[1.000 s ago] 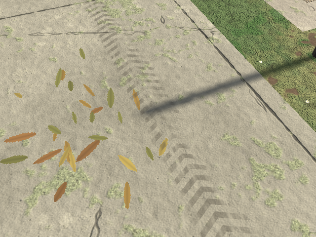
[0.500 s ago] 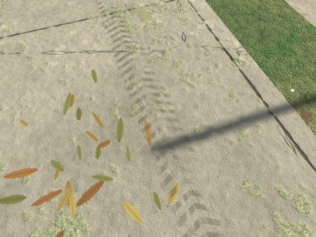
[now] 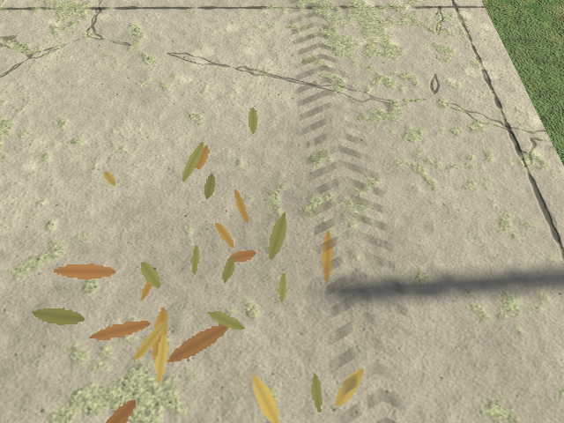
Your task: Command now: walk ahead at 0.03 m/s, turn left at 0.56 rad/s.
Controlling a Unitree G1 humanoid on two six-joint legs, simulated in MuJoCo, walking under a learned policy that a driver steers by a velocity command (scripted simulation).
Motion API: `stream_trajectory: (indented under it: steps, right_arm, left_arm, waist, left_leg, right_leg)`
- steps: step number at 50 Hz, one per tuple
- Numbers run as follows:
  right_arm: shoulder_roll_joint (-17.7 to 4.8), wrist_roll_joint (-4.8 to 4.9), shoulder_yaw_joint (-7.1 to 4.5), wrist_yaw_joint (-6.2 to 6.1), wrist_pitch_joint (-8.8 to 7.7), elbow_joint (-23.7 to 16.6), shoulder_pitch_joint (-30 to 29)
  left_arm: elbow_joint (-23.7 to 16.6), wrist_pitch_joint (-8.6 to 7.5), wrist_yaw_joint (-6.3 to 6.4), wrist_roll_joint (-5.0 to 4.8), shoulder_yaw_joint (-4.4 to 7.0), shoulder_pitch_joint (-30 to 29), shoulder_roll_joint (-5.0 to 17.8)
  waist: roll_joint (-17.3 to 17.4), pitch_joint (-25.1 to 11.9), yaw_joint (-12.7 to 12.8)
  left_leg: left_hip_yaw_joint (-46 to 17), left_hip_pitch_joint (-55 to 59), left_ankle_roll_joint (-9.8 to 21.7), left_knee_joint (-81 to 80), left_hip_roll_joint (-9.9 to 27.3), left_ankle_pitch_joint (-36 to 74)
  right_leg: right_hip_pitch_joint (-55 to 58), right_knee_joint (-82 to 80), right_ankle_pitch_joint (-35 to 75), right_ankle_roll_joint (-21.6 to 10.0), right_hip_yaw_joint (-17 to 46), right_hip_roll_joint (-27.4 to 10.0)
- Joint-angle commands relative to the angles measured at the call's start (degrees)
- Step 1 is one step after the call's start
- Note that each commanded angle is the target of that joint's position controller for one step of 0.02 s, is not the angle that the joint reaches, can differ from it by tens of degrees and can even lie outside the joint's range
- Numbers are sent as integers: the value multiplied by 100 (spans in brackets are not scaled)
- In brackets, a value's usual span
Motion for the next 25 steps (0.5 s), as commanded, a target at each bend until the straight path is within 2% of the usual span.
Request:
stream_trajectory:
  steps: [1, 3, 6, 8, 9, 10, 11, 12, 13, 14, 15, 17, 18, 21, 24, 25]
  right_arm:
    - [-990, 15, -270, -100, -10, -483, -183]
    - [-967, 5, -264, -92, 30, -531, -205]
    - [-945, 23, -251, -72, 83, -591, -196]
    - [-890, 86, -223, -96, 141, -659, -304]
    - [-721, 92, -171, -115, 155, -684, -175]
    - [-397, 65, -97, -100, 143, -748, 27]
    - [-741, 43, -209, -63, 50, -907, -53]
    - [-1112, 15, -332, -35, 21, -773, 105]
    - [-1142, 59, -379, -28, 59, -609, 255]
    - [-985, 53, -361, -58, 129, -489, 376]
    - [-840, 49, -322, -53, 180, -495, 371]
    - [-618, 111, -243, -13, 206, -660, 121]
    - [-546, 133, -207, -1, 199, -775, -80]
    - [-426, 101, -129, 72, 186, -1000, -348]
    - [-441, 90, -111, 152, 201, -1091, -323]
    - [-457, 92, -111, 170, 216, -1095, -299]
  left_arm:
    - [-232, -38, 1, -17, 91, 319, 398]
    - [-261, -56, -35, -42, 100, 277, 442]
    - [-284, -141, -112, -73, 127, 354, 504]
    - [-183, -203, -173, -78, 165, 717, 525]
    - [-149, -205, -167, -16, 245, 903, 785]
    - [-231, -148, -124, 113, 340, 794, 1278]
    - [-288, -130, -152, 322, 346, 674, 1308]
    - [-477, -150, -123, 283, 256, 359, 971]
    - [-534, -149, -96, 189, 200, 121, 727]
    - [-577, -136, -74, 95, 173, 22, 640]
    - [-576, -123, -52, 30, 147, 51, 597]
    - [-553, -66, -11, 49, 148, 260, 636]
    - [-537, -36, 10, 64, 170, 408, 680]
    - [-521, 29, 23, 52, 260, 606, 894]
    - [-562, 48, -57, -5, 344, 493, 1094]
    - [-538, 44, -92, -49, 358, 581, 1118]
  waist:
    - [795, -1173, 131]
    - [912, -1091, 86]
    - [1043, -1016, 78]
    - [1024, -979, 314]
    - [722, -1030, 310]
    - [-699, -946, 49]
    - [-1703, -732, 46]
    - [-1140, -686, -18]
    - [-796, -607, -102]
    - [-648, -568, -122]
    - [-658, -483, -45]
    - [-750, -428, 103]
    - [-840, -452, 231]
    - [-968, -648, 422]
    - [-1069, -716, 418]
    - [-1052, -774, 456]
  left_leg:
    - [-1579, 810, 952, -745, 1262, 348]
    - [-1789, 736, 885, -763, 1218, -126]
    - [-2165, 860, 784, -612, 1200, -165]
    - [-2158, 684, 550, -308, 977, -112]
    - [-1924, 250, 275, 123, 705, -625]
    - [-914, -705, -80, 1403, -45, -1996]
    - [-328, -1346, -328, 2679, -324, -2978]
    - [-499, -1313, -464, 3580, -18, -2658]
    - [-408, -1308, -554, 3934, 21, -2293]
    - [-313, -1379, -666, 4219, 62, -2005]
    - [-269, -1512, -769, 4463, 98, -1815]
    - [50, -1520, -897, 4195, 195, -1557]
    - [144, -1597, -949, 3877, 269, -1494]
    - [322, -1262, -995, 2973, 506, -1606]
    - [656, -471, -859, 2156, 550, -1679]
    - [755, -248, -780, 1877, 502, -1685]
  right_leg:
    - [421, -589, 386, 73, -9, 115]
    - [591, -960, 415, 55, 16, 166]
    - [871, -1703, 409, -51, 18, 234]
    - [1582, -2900, 1079, -212, -114, 221]
    - [2192, -3302, 1326, -416, 256, -351]
    - [2624, -3608, 1838, -1002, 1545, -1655]
    - [2160, -3829, 2535, -1845, 2613, -2376]
    - [2083, -3735, 2681, -1914, 2227, -2281]
    - [2055, -3585, 2689, -1626, 1548, -1880]
    - [2163, -3487, 2587, -1407, 1096, -1567]
    - [2221, -3447, 2820, -1406, 853, -1507]
    - [2325, -3488, 3023, -1462, 366, -1334]
    - [2565, -3488, 3067, -1513, 288, -1362]
    - [2909, -3421, 3197, -1611, 126, -1566]
    - [2612, -3386, 3327, -1608, -147, -1685]
    - [2543, -3433, 2827, -1596, -145, -1705]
